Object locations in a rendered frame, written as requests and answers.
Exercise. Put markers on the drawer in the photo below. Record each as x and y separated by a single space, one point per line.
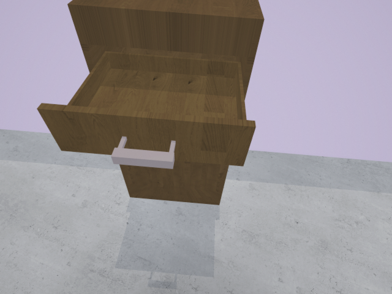
153 100

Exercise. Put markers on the handle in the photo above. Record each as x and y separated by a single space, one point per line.
144 158

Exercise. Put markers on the cabinet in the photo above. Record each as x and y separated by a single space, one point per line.
226 30

